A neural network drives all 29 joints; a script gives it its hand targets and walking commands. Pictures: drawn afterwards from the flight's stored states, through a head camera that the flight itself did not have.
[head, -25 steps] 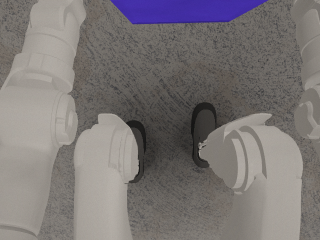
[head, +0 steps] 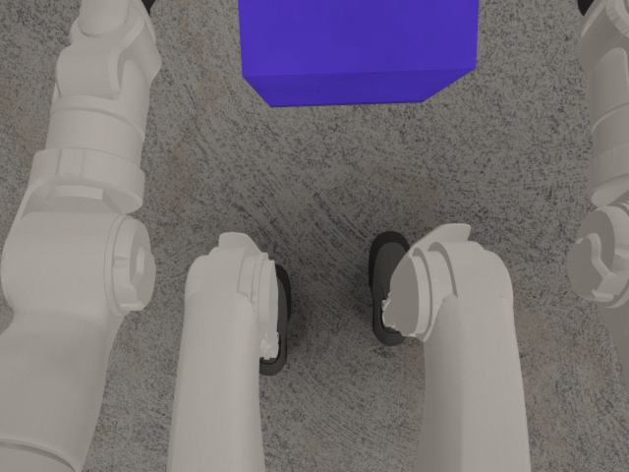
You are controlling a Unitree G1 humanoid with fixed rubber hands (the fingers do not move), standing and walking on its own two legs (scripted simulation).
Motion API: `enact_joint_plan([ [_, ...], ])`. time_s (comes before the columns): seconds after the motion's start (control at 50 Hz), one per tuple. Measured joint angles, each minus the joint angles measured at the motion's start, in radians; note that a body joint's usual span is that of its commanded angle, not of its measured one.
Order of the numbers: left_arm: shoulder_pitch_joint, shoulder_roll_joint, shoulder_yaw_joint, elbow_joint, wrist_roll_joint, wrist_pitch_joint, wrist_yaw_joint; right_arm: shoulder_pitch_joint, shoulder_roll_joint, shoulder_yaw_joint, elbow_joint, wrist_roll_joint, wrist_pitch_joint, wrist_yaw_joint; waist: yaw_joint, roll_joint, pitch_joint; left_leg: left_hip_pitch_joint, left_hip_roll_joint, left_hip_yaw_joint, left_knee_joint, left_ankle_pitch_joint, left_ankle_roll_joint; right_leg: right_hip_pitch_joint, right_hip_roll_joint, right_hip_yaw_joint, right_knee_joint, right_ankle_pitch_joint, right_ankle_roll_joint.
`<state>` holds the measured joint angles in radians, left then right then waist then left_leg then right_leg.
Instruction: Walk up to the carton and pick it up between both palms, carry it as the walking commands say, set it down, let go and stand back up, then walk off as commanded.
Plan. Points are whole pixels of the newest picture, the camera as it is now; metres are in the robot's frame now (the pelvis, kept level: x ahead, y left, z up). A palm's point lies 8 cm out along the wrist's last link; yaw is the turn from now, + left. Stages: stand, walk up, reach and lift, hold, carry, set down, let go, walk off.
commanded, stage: set down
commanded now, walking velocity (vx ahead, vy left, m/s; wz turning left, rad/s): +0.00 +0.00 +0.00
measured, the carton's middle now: (349, 5) +0.60 -0.06 -0.29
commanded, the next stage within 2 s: let go in 1.02 s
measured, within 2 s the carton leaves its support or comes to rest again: neither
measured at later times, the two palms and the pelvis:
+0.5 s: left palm out of the picture +0.57 +0.17 +0.03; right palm out of the picture +0.54 -0.29 +0.03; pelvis +0.01 -0.01 +0.12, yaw +0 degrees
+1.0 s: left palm out of the picture +0.56 +0.17 +0.17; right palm out of the picture +0.54 -0.28 +0.17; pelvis +0.04 -0.01 +0.25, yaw +0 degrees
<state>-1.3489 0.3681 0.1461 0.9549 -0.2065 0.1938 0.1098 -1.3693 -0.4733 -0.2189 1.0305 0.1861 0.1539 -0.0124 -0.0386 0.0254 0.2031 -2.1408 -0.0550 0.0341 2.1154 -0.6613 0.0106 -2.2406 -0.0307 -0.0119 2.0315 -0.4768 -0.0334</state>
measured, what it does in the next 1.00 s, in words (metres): rises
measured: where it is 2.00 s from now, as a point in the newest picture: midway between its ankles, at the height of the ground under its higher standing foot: (329, 322)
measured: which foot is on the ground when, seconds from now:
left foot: down 0.00-1.00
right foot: down 0.00-1.00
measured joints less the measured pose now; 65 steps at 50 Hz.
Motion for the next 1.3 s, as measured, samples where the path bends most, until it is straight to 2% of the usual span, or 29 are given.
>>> enact_joint_plan([
  [0.2,0.016,-0.017,0.052,-0.023,0.051,0.024,-0.024,0.026,0.019,-0.06,-0.022,-0.063,0.024,0.034,0.005,-0.002,-0.121,0.045,0.0,-0.01,-0.174,0.047,-0.005,0.055,0.006,-0.001,-0.168,0.031,0.001],
  [0.54,0.113,-0.015,0.097,-0.135,0.079,0.081,-0.078,0.144,0.0,-0.069,-0.164,-0.073,0.097,0.087,0.011,0.0,-0.222,0.237,0.004,-0.027,-0.524,0.139,-0.014,0.255,0.018,-0.002,-0.503,0.101,-0.001],
  [0.76,0.187,-0.043,0.13,-0.143,0.126,0.05,-0.118,0.215,0.045,-0.1,-0.174,-0.115,0.072,0.103,0.013,-0.006,-0.271,0.433,0.005,-0.039,-0.793,0.218,-0.019,0.457,0.022,-0.003,-0.762,0.163,-0.001],
  [0.92,0.233,-0.071,0.166,-0.126,0.185,0.022,-0.139,0.257,0.09,-0.143,-0.163,-0.179,0.043,0.11,0.013,-0.008,-0.277,0.595,0.006,-0.042,-0.996,0.287,-0.018,0.621,0.023,0.001,-0.96,0.224,0.002],
  [1.08,0.268,-0.106,0.19,-0.101,0.247,-0.007,-0.139,0.276,0.132,-0.177,-0.127,-0.253,0.007,0.114,0.011,-0.002,-0.267,0.681,0.006,-0.043,-1.095,0.318,-0.014,0.71,0.024,0.003,-1.058,0.252,0.007],
  [1.2,0.416,-0.143,0.16,-0.199,0.285,-0.024,-0.117,0.421,0.155,-0.148,-0.226,-0.295,-0.006,0.118,0.018,-0.007,-0.263,0.732,0.01,-0.041,-1.134,0.319,-0.013,0.759,0.028,0.006,-1.097,0.254,0.009],
  [1.3,0.641,-0.157,0.099,-0.338,0.261,-0.032,-0.109,0.642,0.177,-0.093,-0.361,-0.283,-0.01,0.11,0.026,-0.014,-0.273,0.829,0.012,-0.044,-1.184,0.317,-0.012,0.855,0.03,0.006,-1.142,0.249,0.009],
])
